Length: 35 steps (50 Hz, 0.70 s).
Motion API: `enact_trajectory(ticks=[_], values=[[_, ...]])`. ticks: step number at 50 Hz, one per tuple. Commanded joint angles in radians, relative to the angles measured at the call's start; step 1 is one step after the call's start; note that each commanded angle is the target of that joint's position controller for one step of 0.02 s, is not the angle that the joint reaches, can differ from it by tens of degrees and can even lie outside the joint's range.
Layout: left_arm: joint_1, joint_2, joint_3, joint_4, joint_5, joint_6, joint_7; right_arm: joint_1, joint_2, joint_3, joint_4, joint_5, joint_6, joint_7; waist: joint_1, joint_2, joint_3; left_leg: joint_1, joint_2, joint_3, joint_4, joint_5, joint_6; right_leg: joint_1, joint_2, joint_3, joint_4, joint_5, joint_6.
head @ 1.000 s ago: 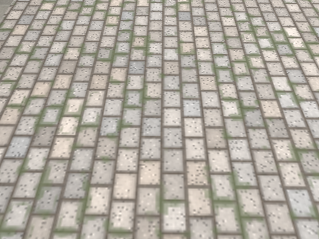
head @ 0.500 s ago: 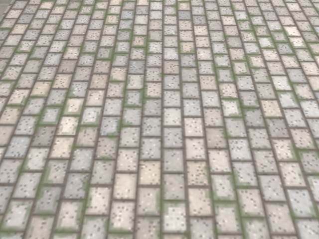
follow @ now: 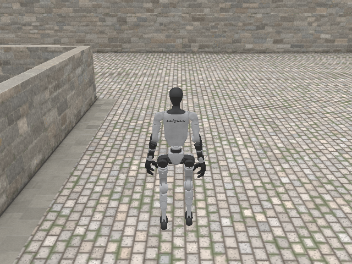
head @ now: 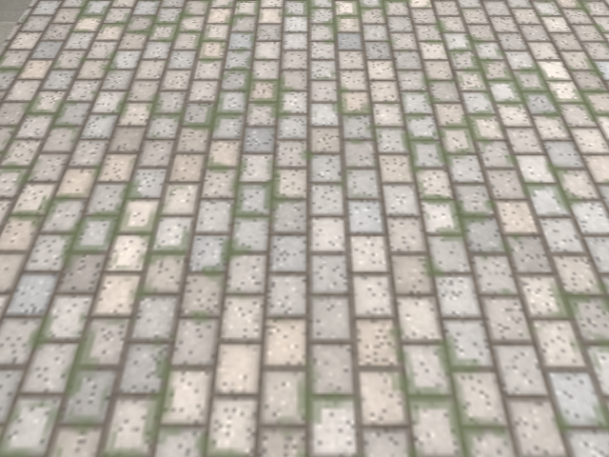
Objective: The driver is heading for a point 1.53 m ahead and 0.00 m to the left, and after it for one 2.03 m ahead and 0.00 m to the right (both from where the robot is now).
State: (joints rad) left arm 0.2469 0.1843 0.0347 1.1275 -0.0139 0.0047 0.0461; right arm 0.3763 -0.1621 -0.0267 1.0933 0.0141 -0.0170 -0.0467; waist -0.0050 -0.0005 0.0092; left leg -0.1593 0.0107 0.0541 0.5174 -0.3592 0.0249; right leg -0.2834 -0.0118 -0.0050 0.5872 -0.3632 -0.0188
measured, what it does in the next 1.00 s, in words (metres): walks ahead: left foot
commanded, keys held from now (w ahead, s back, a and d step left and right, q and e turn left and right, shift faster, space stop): w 1.00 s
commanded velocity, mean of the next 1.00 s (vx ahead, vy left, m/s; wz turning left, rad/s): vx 0.42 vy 0.00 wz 0.00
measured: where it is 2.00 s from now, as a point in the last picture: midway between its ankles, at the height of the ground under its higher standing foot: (326, 264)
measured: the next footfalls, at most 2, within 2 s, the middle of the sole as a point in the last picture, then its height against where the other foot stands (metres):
left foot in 0.68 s outside the picture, level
right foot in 1.22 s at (378, 348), level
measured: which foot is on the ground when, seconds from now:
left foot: down 0.00-0.18, up 0.20-0.66, down 0.68-1.00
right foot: down 0.00-0.68, up 0.70-1.00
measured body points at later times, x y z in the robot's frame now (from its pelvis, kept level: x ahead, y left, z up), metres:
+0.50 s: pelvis +0.17 -0.05 +0.01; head +0.19 -0.06 +0.46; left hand +0.08 +0.18 -0.14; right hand +0.34 -0.29 -0.11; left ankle +0.34 +0.12 -0.67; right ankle +0.05 -0.14 -0.73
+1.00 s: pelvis +0.47 +0.01 +0.01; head +0.48 +0.01 +0.46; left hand +0.63 +0.26 -0.10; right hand +0.46 -0.25 -0.13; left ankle +0.44 +0.09 -0.73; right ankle +0.62 -0.18 -0.66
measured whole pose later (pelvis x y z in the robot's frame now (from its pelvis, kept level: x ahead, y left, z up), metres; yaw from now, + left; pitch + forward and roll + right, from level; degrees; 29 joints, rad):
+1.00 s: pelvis +0.47 +0.01 +0.01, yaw +0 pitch +1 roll +2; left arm 0.11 0.25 0.07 0.90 -0.01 -0.08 0.02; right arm 0.35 -0.22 -0.05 1.02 0.00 -0.10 0.01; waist -0.06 -0.04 -0.01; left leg -0.09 -0.07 0.07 0.23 -0.16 0.07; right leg -0.71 -0.16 0.04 0.87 -0.04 -0.02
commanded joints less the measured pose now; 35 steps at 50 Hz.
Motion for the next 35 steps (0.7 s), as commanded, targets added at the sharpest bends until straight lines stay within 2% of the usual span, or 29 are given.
enact_trajectory(ticks=[1, 2, 3, 4, 5, 6, 7, 8, 9, 10, 11, 12, 13, 14, 15, 16, 18, 21, 23, 26, 29, 31, 32, 33, 34, 35], values=[[-0.069, 0.048, 0.007, -0.075, -0.007, -0.043, -0.013, 0.131, -0.211, -0.055, -0.012, 0.016, -0.020, -0.005, -0.046, 0.194, 0.188, -0.106, 0.314, -0.435, -0.367, -0.531, 0.207, -0.220, 0.010, -0.064, 0.215, -0.085, -0.038], [-0.091, 0.055, 0.009, -0.091, -0.012, -0.058, -0.023, 0.119, -0.204, -0.057, -0.020, 0.009, -0.032, -0.004, -0.042, 0.181, 0.213, -0.089, 0.367, -0.498, -0.390, -0.481, 0.237, -0.296, -0.030, -0.027, 0.295, -0.102, -0.052], [-0.101, 0.064, 0.013, -0.105, -0.019, -0.070, -0.031, 0.101, -0.191, -0.055, -0.030, 0.003, -0.045, 0.000, -0.035, 0.169, 0.221, -0.045, 0.380, -0.503, -0.385, -0.400, 0.235, -0.359, -0.062, 0.006, 0.331, -0.149, -0.065], [-0.097, 0.074, 0.015, -0.113, -0.025, -0.080, -0.037, 0.077, -0.182, -0.054, -0.043, 0.007, -0.053, 0.005, -0.021, 0.148, 0.207, -0.005, 0.363, -0.460, -0.365, -0.320, 0.212, -0.372, -0.082, 0.020, 0.288, -0.166, -0.076], [-0.088, 0.079, 0.018, -0.114, -0.028, -0.090, -0.041, 0.052, -0.181, -0.055, -0.053, 0.016, -0.055, 0.010, -0.008, 0.125, 0.186, 0.002, 0.324, -0.385, -0.343, -0.244, 0.179, -0.315, -0.080, 0.004, 0.185, -0.152, -0.082], [-0.057, 0.075, 0.022, -0.100, -0.028, -0.097, -0.045, 0.025, -0.187, -0.056, -0.061, 0.023, -0.052, 0.014, 0.015, 0.112, 0.158, -0.043, 0.267, -0.291, -0.312, -0.184, 0.148, -0.183, -0.049, -0.046, 0.069, -0.089, -0.079], [0.023, 0.066, 0.028, -0.061, -0.025, -0.099, -0.048, 0.006, -0.194, -0.058, -0.064, 0.027, -0.046, 0.018, 0.051, 0.100, 0.126, -0.136, 0.213, -0.209, -0.255, -0.153, 0.129, 0.008, 0.007, -0.115, -0.027, 0.040, -0.064], [0.123, 0.073, 0.041, -0.015, -0.021, -0.095, -0.049, 0.014, -0.192, -0.056, -0.067, 0.023, -0.042, 0.021, 0.080, 0.087, 0.087, -0.217, 0.169, -0.163, -0.183, -0.103, 0.118, 0.177, 0.061, -0.150, -0.044, 0.113, -0.044], [0.235, 0.095, 0.056, 0.015, -0.018, -0.090, -0.048, -0.018, -0.179, -0.049, -0.080, 0.019, -0.047, 0.023, 0.134, 0.040, 0.057, -0.290, 0.124, -0.103, -0.023, 0.037, 0.089, 0.303, 0.036, -0.089, -0.077, 0.111, -0.054], [0.376, 0.190, 0.080, 0.027, -0.012, -0.091, -0.038, -0.057, -0.114, -0.031, -0.112, 0.002, -0.056, 0.029, 0.176, -0.223, 0.002, -0.431, 0.026, 0.024, 0.392, 0.033, 0.018, 0.416, -0.203, 0.275, -0.243, 0.023, -0.133], [0.438, 0.240, 0.075, 0.026, 0.004, -0.110, -0.052, -0.047, -0.047, -0.018, -0.146, 0.020, -0.077, 0.027, 0.158, -0.353, -0.057, -0.611, -0.070, -0.066, 0.660, -0.191, 0.013, 0.479, -0.385, 0.745, -0.436, -0.110, -0.279], [0.326, 0.190, 0.053, 0.005, 0.007, -0.126, -0.053, -0.069, -0.090, -0.027, -0.155, 0.045, -0.094, 0.030, 0.098, -0.195, 0.026, -0.714, 0.011, -0.152, 0.813, -0.146, 0.043, 0.414, -0.418, 0.739, -0.432, -0.201, -0.285], [0.228, 0.135, 0.036, -0.028, 0.001, -0.134, -0.057, -0.100, -0.114, -0.029, -0.165, 0.047, -0.103, 0.039, 0.070, -0.109, 0.080, -0.753, 0.058, -0.156, 0.834, -0.029, 0.072, 0.359, -0.374, 0.597, -0.419, -0.179, -0.240], [0.155, 0.121, 0.023, -0.052, 0.004, -0.134, -0.065, -0.101, -0.125, -0.036, -0.156, 0.035, -0.107, 0.040, 0.040, -0.057, 0.093, -0.726, 0.096, -0.137, 0.793, 0.073, 0.080, 0.306, -0.319, 0.455, -0.428, -0.069, -0.201], [0.122, 0.114, 0.017, -0.066, 0.008, -0.130, -0.069, -0.105, -0.143, -0.047, -0.153, 0.020, -0.107, 0.038, 0.021, -0.049, 0.101, -0.682, 0.122, -0.126, 0.718, 0.137, 0.078, 0.263, -0.274, 0.344, -0.436, 0.058, -0.171], [0.132, 0.086, 0.007, -0.063, 0.012, -0.122, -0.067, -0.101, -0.154, -0.055, -0.147, 0.015, -0.100, 0.043, 0.014, -0.063, 0.093, -0.630, 0.134, -0.109, 0.670, 0.174, 0.071, 0.242, -0.229, 0.248, -0.441, 0.166, -0.145], [0.203, 0.091, 0.004, -0.046, 0.015, -0.114, -0.054, -0.116, -0.123, -0.053, -0.147, 0.013, -0.083, 0.052, 0.018, -0.072, 0.085, -0.612, 0.131, -0.069, 0.615, 0.213, 0.044, 0.240, -0.199, 0.158, -0.445, 0.341, -0.147], [0.230, 0.130, 0.007, -0.054, 0.020, -0.106, -0.034, -0.263, -0.094, -0.041, -0.208, 0.006, -0.075, 0.055, 0.035, -0.044, 0.112, -0.654, 0.125, -0.050, 0.431, 0.294, 0.010, 0.234, -0.198, 0.108, -0.467, 0.438, -0.163], [0.233, 0.143, 0.009, -0.069, 0.019, -0.102, -0.025, -0.370, -0.082, -0.030, -0.246, 0.009, -0.079, 0.061, 0.058, -0.054, 0.127, -0.603, 0.098, -0.024, 0.262, 0.371, 0.003, 0.205, -0.181, 0.070, -0.491, 0.421, -0.156], [0.281, 0.157, 0.017, -0.063, 0.007, -0.101, -0.021, -0.465, -0.091, -0.023, -0.279, 0.016, -0.083, 0.077, 0.078, -0.067, 0.147, -0.553, 0.065, 0.001, 0.125, 0.418, 0.011, 0.239, -0.200, 0.046, -0.506, 0.402, -0.159], [0.291, 0.160, 0.027, -0.057, -0.002, -0.094, -0.020, -0.512, -0.109, -0.022, -0.308, 0.019, -0.091, 0.095, 0.062, -0.072, 0.153, -0.539, 0.052, -0.009, 0.041, 0.387, 0.050, 0.347, -0.239, 0.028, -0.458, 0.496, -0.147], [0.263, 0.185, 0.038, -0.067, 0.003, -0.087, -0.020, -0.449, -0.150, -0.040, -0.302, 0.018, -0.097, 0.100, 0.006, -0.107, 0.081, -0.412, 0.008, 0.013, 0.028, 0.327, 0.084, 0.408, -0.252, 0.011, -0.348, 0.792, -0.125], [0.247, 0.199, 0.043, -0.072, 0.007, -0.079, -0.020, -0.354, -0.186, -0.057, -0.280, 0.018, -0.096, 0.097, -0.049, -0.134, 0.007, -0.279, -0.030, 0.035, 0.039, 0.295, 0.105, 0.420, -0.244, -0.003, -0.228, 0.978, -0.112], [0.226, 0.193, 0.040, -0.080, 0.011, -0.072, -0.022, -0.176, -0.230, -0.082, -0.226, 0.021, -0.093, 0.091, -0.137, -0.137, -0.094, -0.048, -0.059, 0.051, 0.030, 0.299, 0.133, 0.357, -0.202, -0.036, -0.019, 1.056, -0.086], [0.217, 0.164, 0.026, -0.106, 0.021, -0.072, -0.027, 0.007, -0.298, -0.103, -0.185, 0.009, -0.087, 0.080, -0.199, -0.061, -0.225, 0.285, 0.110, -0.148, 0.059, 0.261, 0.192, 0.106, -0.154, -0.053, 0.295, 0.784, -0.055], [0.369, -0.010, -0.020, -0.113, 0.011, -0.095, -0.046, 0.098, -0.368, -0.114, -0.154, -0.010, -0.086, 0.084, -0.102, 0.238, -0.427, 0.623, 0.382, -0.705, -0.089, -0.011, 0.376, -0.266, 0.060, 0.007, 0.697, -0.016, 0.004]])
Keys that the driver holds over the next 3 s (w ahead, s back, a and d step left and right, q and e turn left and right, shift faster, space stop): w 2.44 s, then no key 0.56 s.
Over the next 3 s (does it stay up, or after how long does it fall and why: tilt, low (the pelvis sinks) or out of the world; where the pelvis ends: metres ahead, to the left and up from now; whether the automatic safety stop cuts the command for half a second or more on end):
stays up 1.48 -0.03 0.00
